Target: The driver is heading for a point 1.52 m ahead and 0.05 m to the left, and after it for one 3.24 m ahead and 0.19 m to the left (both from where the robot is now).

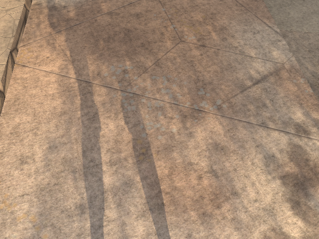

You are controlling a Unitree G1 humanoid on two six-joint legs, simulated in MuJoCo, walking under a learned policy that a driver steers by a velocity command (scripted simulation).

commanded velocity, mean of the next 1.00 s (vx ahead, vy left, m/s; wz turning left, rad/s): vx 0.25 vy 0.00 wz -0.29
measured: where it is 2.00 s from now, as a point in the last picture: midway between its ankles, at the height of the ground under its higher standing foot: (177, 164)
